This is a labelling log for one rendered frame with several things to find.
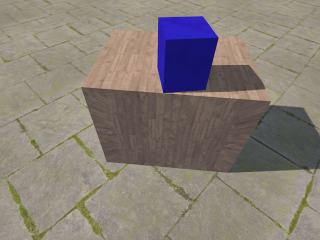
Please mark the pedestal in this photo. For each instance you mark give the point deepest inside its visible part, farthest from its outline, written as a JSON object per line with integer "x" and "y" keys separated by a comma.
{"x": 138, "y": 124}

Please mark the carton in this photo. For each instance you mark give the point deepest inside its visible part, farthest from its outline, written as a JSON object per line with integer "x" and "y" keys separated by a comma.
{"x": 185, "y": 53}

